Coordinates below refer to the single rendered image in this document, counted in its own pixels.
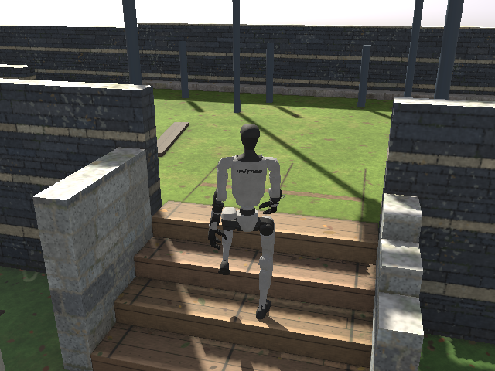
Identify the right robot hand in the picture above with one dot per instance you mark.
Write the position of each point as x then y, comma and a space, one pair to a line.
267, 204

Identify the humanoid robot torso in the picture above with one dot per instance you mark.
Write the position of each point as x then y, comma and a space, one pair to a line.
248, 187

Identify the robot right upper arm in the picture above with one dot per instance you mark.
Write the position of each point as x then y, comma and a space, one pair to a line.
274, 175

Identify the left robot forearm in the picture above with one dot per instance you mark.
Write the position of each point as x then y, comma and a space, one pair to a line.
216, 212

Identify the right robot forearm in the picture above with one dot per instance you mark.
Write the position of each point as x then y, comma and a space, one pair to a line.
274, 201

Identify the left robot hand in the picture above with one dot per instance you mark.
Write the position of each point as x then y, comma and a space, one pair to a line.
212, 238

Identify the right robot shin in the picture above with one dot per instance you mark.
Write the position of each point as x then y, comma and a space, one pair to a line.
265, 282

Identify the robot left upper arm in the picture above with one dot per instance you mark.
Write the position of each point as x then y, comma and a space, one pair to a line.
223, 165

